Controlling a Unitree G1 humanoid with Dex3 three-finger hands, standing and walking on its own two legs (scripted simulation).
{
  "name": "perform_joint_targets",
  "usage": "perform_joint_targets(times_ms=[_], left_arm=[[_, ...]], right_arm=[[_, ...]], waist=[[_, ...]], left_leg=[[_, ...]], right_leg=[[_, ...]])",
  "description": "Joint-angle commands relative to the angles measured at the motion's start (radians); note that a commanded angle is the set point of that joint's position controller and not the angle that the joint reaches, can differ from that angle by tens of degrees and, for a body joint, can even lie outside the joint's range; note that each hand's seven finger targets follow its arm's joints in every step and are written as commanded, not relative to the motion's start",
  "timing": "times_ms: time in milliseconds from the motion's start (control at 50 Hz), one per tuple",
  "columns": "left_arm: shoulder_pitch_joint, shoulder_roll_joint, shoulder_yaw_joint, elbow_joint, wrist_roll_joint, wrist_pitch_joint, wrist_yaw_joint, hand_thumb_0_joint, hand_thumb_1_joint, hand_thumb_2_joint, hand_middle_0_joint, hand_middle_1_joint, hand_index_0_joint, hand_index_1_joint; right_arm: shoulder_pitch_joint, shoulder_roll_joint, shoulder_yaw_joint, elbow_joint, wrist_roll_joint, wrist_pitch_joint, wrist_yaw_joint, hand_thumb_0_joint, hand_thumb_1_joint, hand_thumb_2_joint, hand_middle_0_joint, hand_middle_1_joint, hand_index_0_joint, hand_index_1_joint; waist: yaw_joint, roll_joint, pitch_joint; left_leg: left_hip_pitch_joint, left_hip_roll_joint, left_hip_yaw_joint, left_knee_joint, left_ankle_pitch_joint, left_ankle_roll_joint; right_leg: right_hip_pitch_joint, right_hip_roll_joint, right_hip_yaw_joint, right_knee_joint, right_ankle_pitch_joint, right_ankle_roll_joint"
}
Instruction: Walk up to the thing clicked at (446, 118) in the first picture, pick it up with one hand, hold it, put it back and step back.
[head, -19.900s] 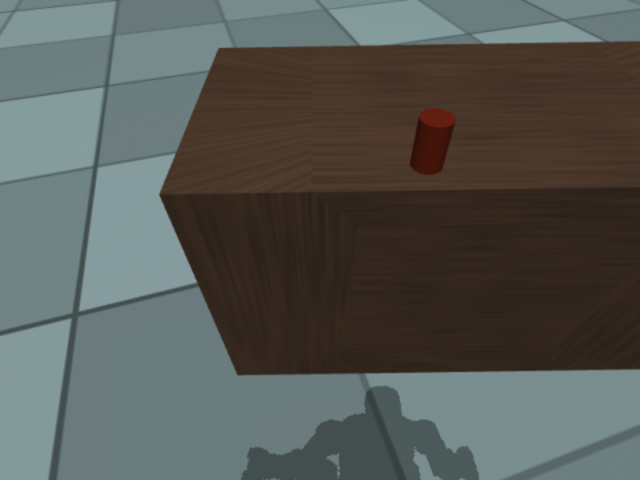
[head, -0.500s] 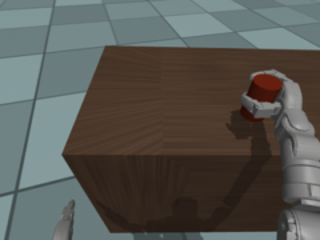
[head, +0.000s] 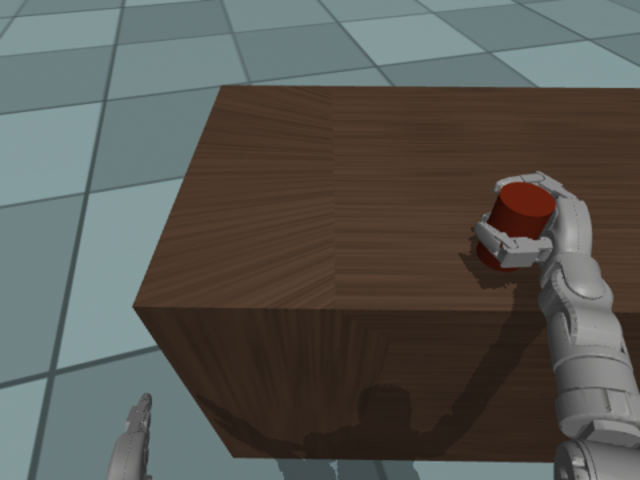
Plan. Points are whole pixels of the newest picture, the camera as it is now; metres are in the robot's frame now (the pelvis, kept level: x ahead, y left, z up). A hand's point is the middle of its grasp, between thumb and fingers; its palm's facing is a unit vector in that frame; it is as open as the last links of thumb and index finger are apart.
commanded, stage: lower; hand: right
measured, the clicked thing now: (512, 228) +0.40 -0.20 +0.12
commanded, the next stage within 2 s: loosen in 0.68 s
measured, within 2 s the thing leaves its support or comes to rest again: rests again in 0.54 s
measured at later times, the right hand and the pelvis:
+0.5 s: hand (499, 241) +0.40 -0.19 +0.10, palm faces +0.15 +0.99 +0.00, open 8.7 cm; pelvis -0.01 -0.01 +0.00, yaw +1 degrees
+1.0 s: hand (501, 247) +0.40 -0.20 +0.09, palm faces +0.16 +0.99 -0.01, open 8.6 cm; pelvis +0.00 -0.01 -0.01, yaw +0 degrees
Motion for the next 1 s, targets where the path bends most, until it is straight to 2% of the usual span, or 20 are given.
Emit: perform_joint_targets(times_ms=[0, 20, 40, 60, 160, 220, 260, 300, 340, 360, 380, 460, 480, 580, 680, 760, 780, 840, 880, 980], left_arm=[[-0.116, 0.157, 0.064, -0.215, 0.003, -0.041, 0.011, 0.0, -0.534, 0.05, -0.052, -0.046, -0.05, -0.048], [-0.066, 0.183, 0.092, -0.17, 0.005, -0.032, 0.015, 0.0, -0.537, 0.051, -0.054, -0.046, -0.051, -0.048], [-0.063, 0.142, 0.052, -0.185, 0.003, -0.029, 0.007, 0.0, -0.538, 0.051, -0.053, -0.045, -0.049, -0.048], [-0.053, 0.153, 0.079, -0.154, 0.001, -0.022, 0.007, 0.0, -0.54, 0.051, -0.053, -0.044, -0.048, -0.047], [-0.056, 0.112, 0.055, -0.152, -0.001, -0.009, -0.005, 0.0, -0.539, 0.05, -0.052, -0.044, -0.048, -0.046], [-0.094, 0.158, 0.091, -0.168, 0.002, -0.012, -0.002, 0.0, -0.541, 0.051, -0.053, -0.043, -0.048, -0.047], [-0.137, 0.116, 0.045, -0.198, 0.002, -0.015, -0.003, 0.0, -0.534, 0.047, -0.052, -0.045, -0.05, -0.046], [-0.167, 0.153, 0.069, -0.244, 0.005, -0.02, 0.006, 0.0, -0.543, 0.055, -0.051, -0.043, -0.046, -0.048], [-0.139, 0.173, 0.08, -0.241, 0.008, -0.019, 0.015, 0.0, -0.543, 0.059, -0.051, -0.045, -0.046, -0.049], [-0.091, 0.163, 0.074, -0.185, 0.01, -0.01, 0.014, 0.0, -0.543, 0.058, -0.05, -0.044, -0.046, -0.048], [-0.086, 0.129, 0.044, -0.208, 0.009, -0.01, 0.012, 0.0, -0.544, 0.059, -0.05, -0.044, -0.044, -0.049], [-0.064, 0.107, 0.034, -0.163, 0.011, -0.003, 0.003, 0.0, -0.542, 0.055, -0.048, -0.04, -0.041, -0.045], [-0.06, 0.141, 0.07, -0.154, 0.011, -0.001, 0.003, 0.0, -0.544, 0.054, -0.049, -0.04, -0.043, -0.046], [-0.062, 0.173, 0.103, -0.188, 0.013, -0.002, 0.003, 0.0, -0.552, 0.058, -0.049, -0.04, -0.04, -0.047], [-0.079, 0.102, 0.039, -0.22, 0.007, -0.005, -0.001, 0.0, -0.554, 0.063, -0.048, -0.04, -0.039, -0.049], [-0.054, 0.141, 0.07, -0.167, 0.013, -0.001, 0.0, 0.0, -0.554, 0.06, -0.049, -0.041, -0.041, -0.049], [-0.037, 0.133, 0.067, -0.154, 0.011, 0.002, -0.003, 0.0, -0.558, 0.062, -0.06, -0.044, -0.052, -0.051], [-0.095, 0.152, 0.073, -0.214, 0.01, -0.003, -0.002, 0.0, -0.504, 0.028, -0.057, -0.053, -0.066, -0.043], [-0.063, 0.15, 0.072, -0.193, 0.008, 0.003, -0.004, 0.0, -0.507, 0.03, -0.058, -0.054, -0.066, -0.044], [-0.048, 0.168, 0.089, -0.224, 0.007, 0.006, -0.005, 0.0, -0.507, 0.03, -0.06, -0.057, -0.07, -0.045]], right_arm=[[-0.523, -0.244, -0.063, -0.263, 0.026, -0.147, 0.008, 0.0, -0.328, -1.419, 1.406, 1.547, 1.446, 1.548], [-0.508, -0.253, -0.07, -0.249, 0.029, -0.153, 0.007, 0.0, -0.337, -1.408, 1.392, 1.53, 1.43, 1.53], [-0.462, -0.231, -0.067, -0.194, 0.027, -0.153, 0.014, 0.0, -0.338, -1.403, 1.39, 1.526, 1.427, 1.526], [-0.491, -0.259, -0.078, -0.237, 0.029, -0.167, 0.017, 0.0, -0.33, -1.404, 1.392, 1.53, 1.431, 1.53], [-0.506, -0.232, -0.06, -0.203, 0.027, -0.204, 0.023, 0.0, -0.278, -1.38, 1.358, 1.504, 1.399, 1.504], [-0.544, -0.247, -0.058, -0.235, 0.025, -0.224, 0.024, 0.0, -0.276, -1.37, 1.347, 1.492, 1.388, 1.492], [-0.579, -0.232, -0.044, -0.263, 0.024, -0.243, 0.021, 0.0, -0.274, -1.386, 1.361, 1.51, 1.403, 1.51], [-0.594, -0.238, -0.041, -0.293, 0.024, -0.26, 0.015, 0.0, -0.285, -1.384, 1.368, 1.51, 1.408, 1.51], [-0.533, -0.197, -0.021, -0.215, 0.027, -0.252, 0.012, 0.0, -0.318, -1.38, 1.369, 1.503, 1.406, 1.503], [-0.534, -0.246, -0.054, -0.234, 0.025, -0.258, 0.007, 0.0, -0.29, -1.388, 1.37, 1.513, 1.411, 1.514], [-0.511, -0.194, -0.024, -0.184, 0.025, -0.256, 0.012, 0.0, -0.293, -1.379, 1.364, 1.503, 1.403, 1.504], [-0.454, -0.208, -0.044, -0.119, 0.017, -0.267, 0.006, 0.0, -0.29, -1.367, 1.367, 1.5, 1.405, 1.5], [-0.463, -0.234, -0.064, -0.113, 0.018, -0.269, 0.002, 0.0, -0.293, -1.37, 1.362, 1.498, 1.4, 1.498], [-0.489, -0.225, -0.06, -0.167, 0.015, -0.301, -0.01, 0.0, -0.271, -1.363, 1.35, 1.49, 1.39, 1.49], [-0.462, -0.183, -0.026, -0.143, 0.014, -0.319, 0.009, 0.0, -0.266, -1.341, 1.333, 1.467, 1.371, 1.467], [-0.477, -0.218, -0.035, -0.13, 0.007, -0.326, 0.02, 0.0, -0.316, -1.37, 1.359, 1.492, 1.396, 1.492], [-0.425, -0.161, -0.013, -0.052, 0.01, -0.318, 0.024, 0.0, -0.236, -1.316, 1.376, 1.469, 1.417, 1.47], [-0.51, -0.22, -0.033, -0.162, 0.009, -0.333, 0.021, 0.0, -0.154, -1.076, 1.279, 1.248, 1.302, 1.249], [-0.436, -0.185, -0.026, -0.084, 0.014, -0.321, 0.026, 0.0, -0.118, -0.953, 1.262, 1.17, 1.279, 1.171], [-0.438, -0.176, -0.022, -0.087, 0.02, -0.325, 0.027, 0.0, 0.046, -0.77, 1.186, 1.022, 1.2, 1.022]], waist=[[0.009, -0.016, -0.373], [0.019, -0.001, -0.335], [0.008, 0.011, -0.33], [0.004, -0.024, -0.303], [0.012, -0.047, -0.276], [0.015, -0.062, -0.329], [0.003, -0.073, -0.359], [0.012, -0.059, -0.433], [0.024, -0.014, -0.413], [0.01, -0.054, -0.384], [0.025, -0.039, -0.384], [0.001, -0.062, -0.332], [0.006, -0.058, -0.319], [0.024, -0.031, -0.342], [0.014, -0.012, -0.344], [0.018, -0.097, -0.371], [0.028, -0.072, -0.335], [0.021, -0.084, -0.399], [0.022, -0.026, -0.31], [0.028, -0.004, -0.333]], left_leg=[[0.015, -0.002, 0.006, -0.069, 0.313, -0.015], [0.005, -0.004, 0.008, -0.071, 0.305, -0.016], [0.003, -0.003, 0.008, -0.072, 0.299, -0.017], [-0.002, 0.001, 0.002, -0.075, 0.285, -0.016], [-0.039, -0.002, -0.002, -0.072, 0.247, -0.01], [-0.031, -0.003, -0.003, -0.06, 0.257, -0.008], [-0.024, -0.007, 0.0, -0.057, 0.242, -0.004], [0.0, -0.006, -0.003, -0.052, 0.262, -0.006], [-0.016, -0.017, 0.01, -0.05, 0.245, -0.007], [-0.026, -0.014, 0.007, -0.051, 0.227, -0.004], [-0.032, -0.014, 0.007, -0.058, 0.219, -0.006], [-0.044, -0.01, 0.0, -0.055, 0.209, -0.005], [-0.052, -0.012, 0.0, -0.053, 0.207, -0.006], [-0.045, -0.018, 0.003, -0.041, 0.248, -0.007], [-0.043, -0.011, -0.005, -0.03, 0.251, -0.011], [-0.077, -0.009, -0.009, -0.017, 0.255, -0.007], [-0.1, -0.014, -0.004, -0.018, 0.248, -0.006], [-0.076, -0.014, 0.0, -0.015, 0.244, -0.005], [-0.09, -0.016, 0.007, -0.025, 0.206, -0.007], [-0.085, -0.019, 0.008, -0.01, 0.243, -0.008]], right_leg=[[0.27, 0.027, 0.014, -0.023, 0.217, -0.034], [0.253, 0.027, 0.015, -0.026, 0.204, -0.035], [0.24, 0.028, 0.012, -0.029, 0.196, -0.037], [0.227, 0.032, 0.008, -0.034, 0.177, -0.036], [0.21, 0.028, 0.007, -0.032, 0.147, -0.033], [0.222, 0.026, 0.011, -0.024, 0.157, -0.032], [0.235, 0.023, 0.016, -0.019, 0.155, -0.027], [0.261, 0.024, 0.017, -0.008, 0.171, -0.028], [0.263, 0.017, 0.023, -0.012, 0.159, -0.026], [0.244, 0.019, 0.021, -0.014, 0.14, -0.023], [0.245, 0.02, 0.021, -0.012, 0.131, -0.026], [0.186, 0.024, 0.014, -0.019, 0.118, -0.025], [0.175, 0.023, 0.013, -0.022, 0.112, -0.024], [0.202, 0.018, 0.019, -0.002, 0.157, -0.026], [0.175, 0.023, 0.016, 0.017, 0.153, -0.031], [0.196, 0.022, 0.016, 0.025, 0.171, -0.024], [0.188, 0.018, 0.019, 0.023, 0.172, -0.022], [0.209, 0.015, 0.022, 0.024, 0.167, -0.02], [0.158, 0.015, 0.024, 0.013, 0.117, -0.024], [0.168, 0.017, 0.023, 0.022, 0.162, -0.027]])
